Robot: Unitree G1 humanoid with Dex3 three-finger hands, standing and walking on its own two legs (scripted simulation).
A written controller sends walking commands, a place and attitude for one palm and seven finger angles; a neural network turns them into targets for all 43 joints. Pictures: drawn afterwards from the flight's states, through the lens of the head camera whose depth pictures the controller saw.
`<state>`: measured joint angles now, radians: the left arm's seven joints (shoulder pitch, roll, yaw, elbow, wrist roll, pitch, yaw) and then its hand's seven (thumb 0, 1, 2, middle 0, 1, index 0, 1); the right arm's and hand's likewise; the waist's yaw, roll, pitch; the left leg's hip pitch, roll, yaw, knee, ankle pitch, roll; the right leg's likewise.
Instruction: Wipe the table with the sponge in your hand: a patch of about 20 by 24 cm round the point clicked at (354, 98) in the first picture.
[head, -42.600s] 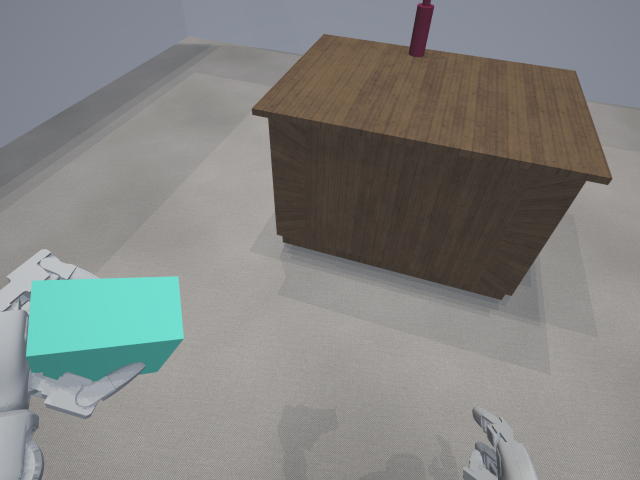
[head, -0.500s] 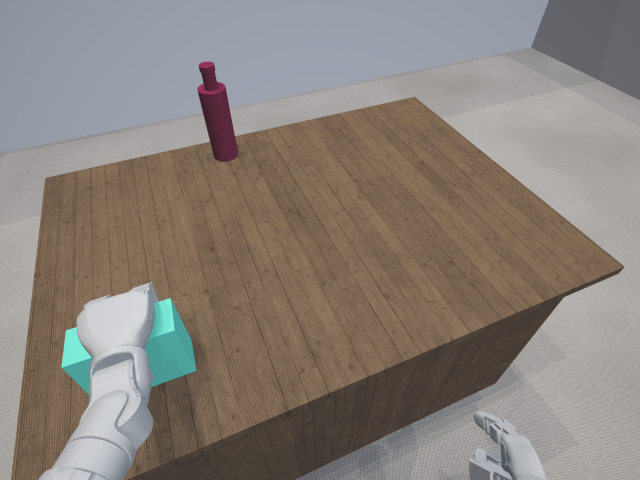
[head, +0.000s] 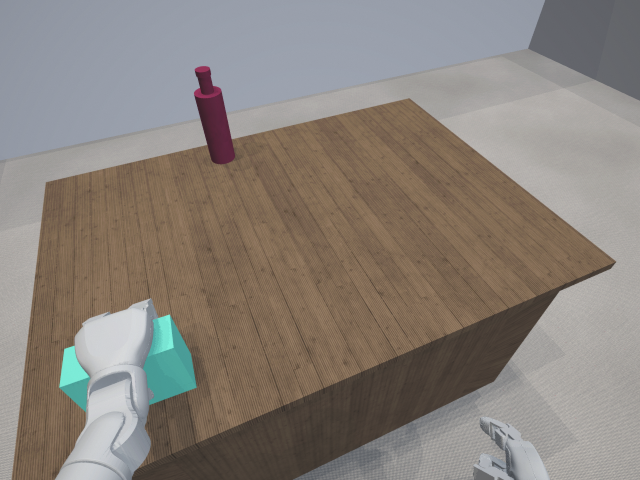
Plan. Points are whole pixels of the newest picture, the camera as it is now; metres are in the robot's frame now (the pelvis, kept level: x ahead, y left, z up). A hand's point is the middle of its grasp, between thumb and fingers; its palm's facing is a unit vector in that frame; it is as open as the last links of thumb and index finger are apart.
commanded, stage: wipe back along the first lane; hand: left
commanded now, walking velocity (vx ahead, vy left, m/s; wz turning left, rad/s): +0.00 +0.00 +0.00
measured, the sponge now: (139, 375) +0.26 +0.30 -0.05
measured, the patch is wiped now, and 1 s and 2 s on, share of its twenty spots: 1.00 1.00 1.00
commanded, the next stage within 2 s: lift the sponge slowly off the table in 0.16 s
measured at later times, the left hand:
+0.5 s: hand (131, 360) +0.26 +0.29 -0.01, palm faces -0.07 -0.07 -1.00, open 10.2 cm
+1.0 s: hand (126, 366) +0.25 +0.29 +0.00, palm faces -0.07 -0.12 -0.99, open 10.2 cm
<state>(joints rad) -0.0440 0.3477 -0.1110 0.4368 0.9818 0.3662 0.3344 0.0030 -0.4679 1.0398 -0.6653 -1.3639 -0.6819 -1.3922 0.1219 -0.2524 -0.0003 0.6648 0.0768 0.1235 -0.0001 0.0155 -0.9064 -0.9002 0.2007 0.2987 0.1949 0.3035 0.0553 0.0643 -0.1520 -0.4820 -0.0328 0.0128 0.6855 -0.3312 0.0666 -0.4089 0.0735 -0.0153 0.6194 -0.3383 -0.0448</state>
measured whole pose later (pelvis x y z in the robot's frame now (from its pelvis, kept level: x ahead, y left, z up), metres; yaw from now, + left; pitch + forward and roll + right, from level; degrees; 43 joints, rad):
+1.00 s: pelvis +0.00 +0.00 +0.01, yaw +0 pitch +4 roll -2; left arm 0.03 0.35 -0.10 0.31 0.96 0.33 0.25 -0.01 -0.48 1.04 -0.68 -1.35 -0.70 -1.38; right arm 0.08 -0.24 -0.01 0.67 0.06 0.09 -0.02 0.02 -0.91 -0.90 0.20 0.30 0.20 0.30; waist 0.08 0.07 -0.11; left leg -0.38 -0.04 0.01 0.62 -0.31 0.07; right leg -0.31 0.07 -0.01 0.54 -0.31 -0.04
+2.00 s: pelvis -0.01 -0.02 +0.02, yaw +0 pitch -2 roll -1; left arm -0.01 0.42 -0.08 0.19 0.91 0.35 0.08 -0.01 -0.50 1.04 -0.71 -1.32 -0.73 -1.35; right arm 0.03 -0.27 0.02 0.71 0.06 0.07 -0.05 0.02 -0.91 -0.90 0.20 0.30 0.20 0.30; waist 0.10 0.09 -0.04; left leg -0.19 -0.03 0.00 0.45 -0.22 0.04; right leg -0.12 0.08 -0.01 0.39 -0.23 -0.07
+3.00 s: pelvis -0.01 -0.01 +0.02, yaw +0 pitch -4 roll -1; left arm 0.09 0.45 -0.10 -0.08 0.90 0.44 0.01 -0.01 -0.50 1.04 -0.72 -1.32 -0.73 -1.34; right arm -0.05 -0.26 0.05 0.68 0.05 0.09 -0.03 0.02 -0.91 -0.90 0.20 0.30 0.20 0.30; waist 0.14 0.10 -0.01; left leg -0.13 -0.05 0.01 0.40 -0.20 0.06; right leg -0.06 0.06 0.00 0.34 -0.21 -0.05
